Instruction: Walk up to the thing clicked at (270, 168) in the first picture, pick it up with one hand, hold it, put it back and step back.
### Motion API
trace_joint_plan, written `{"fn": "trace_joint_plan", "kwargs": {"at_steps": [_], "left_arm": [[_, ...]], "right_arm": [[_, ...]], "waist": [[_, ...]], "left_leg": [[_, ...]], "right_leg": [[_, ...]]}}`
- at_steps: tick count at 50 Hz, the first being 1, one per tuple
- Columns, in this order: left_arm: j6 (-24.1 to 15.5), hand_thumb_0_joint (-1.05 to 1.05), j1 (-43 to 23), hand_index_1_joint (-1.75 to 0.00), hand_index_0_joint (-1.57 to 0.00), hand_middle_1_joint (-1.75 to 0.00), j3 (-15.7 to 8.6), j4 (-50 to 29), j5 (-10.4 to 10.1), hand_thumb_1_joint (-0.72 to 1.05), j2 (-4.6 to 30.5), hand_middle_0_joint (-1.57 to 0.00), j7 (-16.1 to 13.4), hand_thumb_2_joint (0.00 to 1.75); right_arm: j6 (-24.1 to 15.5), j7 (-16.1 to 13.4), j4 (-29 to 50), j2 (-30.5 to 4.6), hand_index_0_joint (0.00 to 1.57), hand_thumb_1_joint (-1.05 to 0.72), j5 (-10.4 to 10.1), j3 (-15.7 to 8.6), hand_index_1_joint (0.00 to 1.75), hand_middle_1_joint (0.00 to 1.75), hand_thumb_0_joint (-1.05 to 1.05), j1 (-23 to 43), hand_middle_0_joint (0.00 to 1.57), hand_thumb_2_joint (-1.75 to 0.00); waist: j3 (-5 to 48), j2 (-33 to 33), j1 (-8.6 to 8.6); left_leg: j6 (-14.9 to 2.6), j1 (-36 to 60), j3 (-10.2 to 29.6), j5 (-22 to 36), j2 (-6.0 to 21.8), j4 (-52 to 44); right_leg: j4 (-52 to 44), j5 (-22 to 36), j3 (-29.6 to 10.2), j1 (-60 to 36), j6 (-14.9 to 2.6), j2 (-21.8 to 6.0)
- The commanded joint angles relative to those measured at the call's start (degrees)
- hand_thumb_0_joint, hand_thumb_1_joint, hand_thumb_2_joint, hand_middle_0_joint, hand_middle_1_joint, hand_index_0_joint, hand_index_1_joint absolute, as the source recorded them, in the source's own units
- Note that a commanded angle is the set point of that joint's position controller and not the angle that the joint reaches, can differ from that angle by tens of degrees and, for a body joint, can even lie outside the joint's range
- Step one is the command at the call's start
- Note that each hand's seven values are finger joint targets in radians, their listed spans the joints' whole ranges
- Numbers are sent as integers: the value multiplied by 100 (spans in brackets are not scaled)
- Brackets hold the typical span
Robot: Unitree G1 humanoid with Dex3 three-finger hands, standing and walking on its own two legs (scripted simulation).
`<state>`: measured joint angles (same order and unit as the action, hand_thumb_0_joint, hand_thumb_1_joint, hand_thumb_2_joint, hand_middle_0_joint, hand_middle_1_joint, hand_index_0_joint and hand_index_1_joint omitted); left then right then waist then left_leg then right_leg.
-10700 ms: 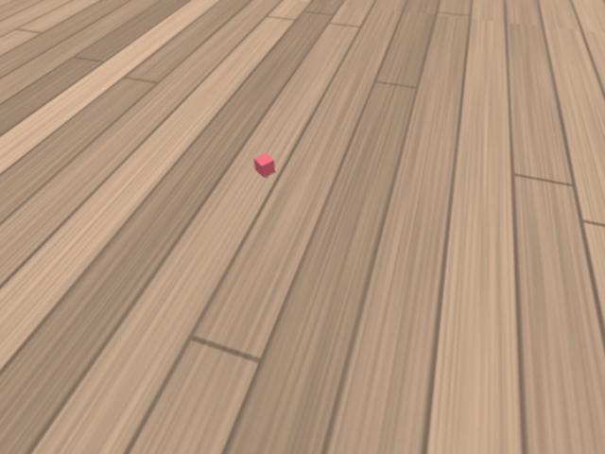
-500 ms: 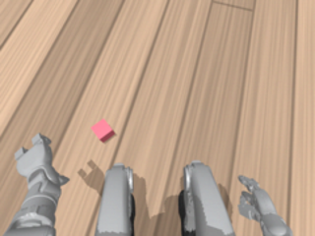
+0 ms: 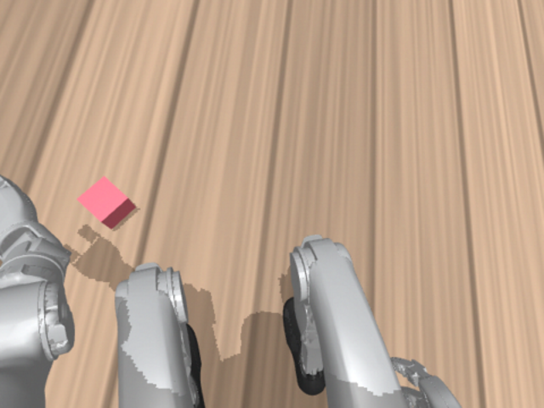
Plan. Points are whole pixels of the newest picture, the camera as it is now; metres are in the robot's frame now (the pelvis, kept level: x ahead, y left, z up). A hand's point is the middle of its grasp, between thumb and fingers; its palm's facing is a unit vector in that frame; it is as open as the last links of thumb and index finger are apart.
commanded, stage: rise first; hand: left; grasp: from above
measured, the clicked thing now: (107, 203) +0.51 +0.27 -0.35
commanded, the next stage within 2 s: none
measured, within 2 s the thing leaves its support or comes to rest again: neither
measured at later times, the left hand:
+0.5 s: hand (58, 213) +0.45 +0.31 -0.21, palm faces -0.27 -0.30 -0.91, open 13.7 cm
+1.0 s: hand (67, 208) +0.46 +0.31 -0.24, palm faces -0.27 -0.31 -0.91, open 13.8 cm
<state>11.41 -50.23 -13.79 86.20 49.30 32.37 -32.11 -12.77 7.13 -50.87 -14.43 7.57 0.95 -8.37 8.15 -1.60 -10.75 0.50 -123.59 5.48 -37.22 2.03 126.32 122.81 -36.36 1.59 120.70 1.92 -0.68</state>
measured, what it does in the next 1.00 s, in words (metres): lowers itself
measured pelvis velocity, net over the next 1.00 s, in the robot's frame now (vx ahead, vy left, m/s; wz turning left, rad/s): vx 0.01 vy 0.00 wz -0.05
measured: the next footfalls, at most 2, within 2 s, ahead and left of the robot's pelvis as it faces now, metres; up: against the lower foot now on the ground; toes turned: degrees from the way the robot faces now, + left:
none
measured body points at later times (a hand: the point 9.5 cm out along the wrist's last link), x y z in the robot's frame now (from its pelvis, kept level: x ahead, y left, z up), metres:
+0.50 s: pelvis +0.01 +0.00 -0.05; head +0.25 +0.03 +0.33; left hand +0.46 +0.32 -0.16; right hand +0.05 -0.26 -0.18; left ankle +0.09 +0.13 -0.36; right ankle +0.11 -0.13 -0.36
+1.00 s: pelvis +0.01 +0.00 -0.07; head +0.26 +0.04 +0.30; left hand +0.48 +0.32 -0.19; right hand +0.01 -0.26 -0.17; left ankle +0.09 +0.13 -0.36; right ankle +0.11 -0.13 -0.36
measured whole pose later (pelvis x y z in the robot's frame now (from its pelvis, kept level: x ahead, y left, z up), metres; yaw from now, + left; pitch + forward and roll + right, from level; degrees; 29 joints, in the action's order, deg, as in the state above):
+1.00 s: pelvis +0.01 +0.00 -0.07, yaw -3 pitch +33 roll -8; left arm 10.7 -61.2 -18.6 94.6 53.5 41.8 -32.0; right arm -16.4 16.1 -49.9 -18.1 9.9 4.7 -10.4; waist 0.2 -0.8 -15.3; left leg 1.0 -134.7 8.9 -39.2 1.6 140.3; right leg 135.0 -37.4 3.2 131.0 2.6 0.5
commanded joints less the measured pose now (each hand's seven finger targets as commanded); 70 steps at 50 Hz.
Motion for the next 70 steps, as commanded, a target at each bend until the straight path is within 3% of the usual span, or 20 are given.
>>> {"fn": "trace_joint_plan", "kwargs": {"at_steps": [1, 2, 8, 13, 20, 22, 24, 30, 31, 35, 37, 45, 48, 54, 59, 60, 62, 66, 68, 70], "left_arm": [[30, 0, -1890, -107, -11, -108, -7, -533, 142, -53, 1653, -10, -65, 99], [33, 0, -1846, -107, -11, -108, 87, -430, 203, -53, 1578, -10, -27, 98], [-35, 0, -1939, -108, -11, -109, 5, -248, 460, -53, 1628, -10, -69, 97], [-23, 0, -2314, -108, -13, -111, -134, -257, 293, -50, 1727, -10, -164, 94], [-91, 0, -2556, -108, -12, -110, -205, -297, 429, -52, 2030, -10, -108, 95], [-73, 0, -2496, -107, -13, -109, -352, -199, 375, -52, 2035, -11, -190, 95], [-52, 0, -2487, -108, -12, -110, -267, -104, 390, -53, 1988, -10, -180, 95], [-14, 0, -2628, -106, -12, -107, -412, 47, 394, -54, 2171, -11, -217, 96], [-14, 0, -2680, -106, -13, -108, -353, 34, 421, -52, 2158, -11, -188, 95], [-27, 0, -2646, -106, -13, -108, -406, 183, 392, -52, 2274, -11, -178, 95], [-60, 0, -2769, -105, -12, -106, -352, 120, 445, -53, 2283, -11, -165, 96], [-96, 0, -2750, -105, -12, -107, -376, 135, 477, -53, 2418, -11, -199, 95], [-72, 0, -2797, -105, -13, -106, -359, 15, 529, -52, 2467, -12, -212, 94], [-47, 0, -2789, -105, -13, -107, -356, 78, 457, -52, 2381, -12, -235, 93], [-27, 0, -2842, -103, -13, -104, -326, 104, 525, -52, 2412, -13, -247, 94], [-2, 0, -2802, -106, -9, -104, -314, 233, 519, -60, 2368, -11, -241, 102], [-18, 0, -2901, -104, -14, -104, -344, 164, 515, -53, 2498, -14, -246, 94], [-13, 0, -2937, -104, -14, -104, -260, 290, 499, -54, 2361, -14, -292, 95], [11, 0, -2970, -103, -13, -103, -380, 208, 485, -54, 2487, -14, -328, 96], [25, 0, -2990, -104, -13, -104, -277, 329, 482, -55, 2387, -14, -336, 95]], "right_arm": [[-173, 107, 172, -1305, 20, -90, -34, -337, 30, 30, 0, -858, 20, -90], [-176, 144, 204, -1288, 20, -90, -32, -313, 30, 30, 0, -809, 20, -90], [-215, 304, 134, -1395, 20, -91, 5, -308, 30, 30, 0, -1026, 20, -90], [-304, 446, 94, -1430, 20, -91, 77, -305, 30, 30, 0, -1218, 20, -90], [-313, 577, 81, -1421, 20, -91, 107, -230, 30, 30, 0, -1343, 20, -90], [-322, 602, 76, -1501, 20, -91, 101, -236, 30, 30, 0, -1352, 20, -90], [-317, 638, 64, -1470, 20, -92, 127, -206, 30, 30, 0, -1330, 20, -91], [-358, 731, 66, -1556, 20, -91, 160, -130, 30, 30, 0, -1408, 20, -90], [-378, 750, 81, -1578, 20, -91, 168, -139, 30, 30, 0, -1444, 20, -90], [-405, 806, 74, -1617, 20, -91, 166, -92, 30, 30, 0, -1393, 20, -90], [-415, 823, 63, -1667, 20, -91, 175, -78, 30, 30, 0, -1436, 20, -90], [-427, 893, 88, -1747, 20, -91, 182, -44, 30, 30, 0, -1413, 20, -90], [-420, 914, 105, -1741, 20, -92, 199, 1, 30, 30, 0, -1416, 20, -90], [-429, 961, 98, -1774, 20, -92, 207, 27, 30, 30, 0, -1503, 20, -91], [-456, 999, 97, -1810, 20, -91, 223, 58, 30, 30, 0, -1544, 20, -90], [-446, 1004, 108, -1827, 20, -92, 211, 66, 30, 30, 0, -1549, 20, -91], [-471, 1022, 113, -1870, 20, -92, 234, 66, 30, 30, 0, -1548, 20, -91], [-502, 1051, 108, -1860, 20, -92, 262, 92, 30, 30, 0, -1524, 20, -91], [-518, 1051, 119, -1893, 20, -92, 246, 85, 30, 30, 0, -1536, 20, -91], [-518, 1066, 120, -1876, 20, -92, 261, 118, 30, 30, 0, -1516, 20, -91]], "waist": [[3347, -1357, 23], [3282, -1395, 11], [3248, -1367, -69], [3317, -1177, -215], [3546, -1183, -265], [3502, -1183, -249], [3433, -1282, -258], [3160, -1132, -388], [3133, -1211, -452], [3055, -1213, -388], [3106, -1337, -485], [2962, -1518, -480], [3042, -1603, -533], [3035, -1613, -548], [2913, -1709, -630], [2952, -1635, -621], [2863, -1589, -683], [2856, -1708, -717], [2865, -1666, -693], [2812, -1793, -722]], "left_leg": [[-79, 2882, -236, 234, -64, -1440], [-88, 2700, -283, 215, -86, -1387], [-94, 2527, -312, 417, -101, -1081], [-164, 2150, -408, 513, -105, -762], [-191, 2039, -506, 798, -118, -386], [-181, 1980, -469, 809, -107, -380], [-175, 1952, -470, 833, -102, -330], [-213, 1666, -418, 766, -102, -159], [-205, 1683, -416, 781, -104, -153], [-200, 1579, -360, 621, -101, -119], [-181, 1599, -337, 688, -107, -100], [-164, 1618, -281, 506, -108, -119], [-161, 1743, -278, 703, -100, -43], [-151, 1703, -267, 822, -76, -8], [-129, 1762, -232, 870, -80, -9], [-134, 1778, -221, 890, -77, 11], [-162, 1652, -219, 827, -89, 34], [-141, 1644, -222, 718, -71, 9], [-144, 1699, -198, 670, -74, 10], [-131, 1678, -213, 740, -74, 6]], "right_leg": [[-1036, 383, 504, -1147, -413, 84], [-1007, 337, 501, -1113, -421, 112], [-729, 529, 543, -894, -415, 138], [-688, 655, 514, -1087, -351, 151], [-506, 910, 500, -1401, -339, 200], [-457, 910, 544, -1270, -341, 205], [-406, 942, 557, -1261, -349, 212], [-363, 890, 606, -1194, -318, 254], [-342, 902, 621, -1176, -325, 250], [-276, 729, 683, -1078, -340, 272], [-207, 812, 710, -1104, -344, 280], [-139, 648, 790, -883, -365, 313], [-98, 844, 783, -902, -365, 316], [-83, 980, 804, -1008, -362, 333], [-33, 1007, 844, -932, -373, 320], [-42, 1032, 854, -940, -373, 345], [-70, 984, 838, -936, -351, 327], [-74, 891, 864, -947, -364, 355], [-112, 839, 872, -874, -356, 349], [-82, 910, 868, -883, -365, 349]]}}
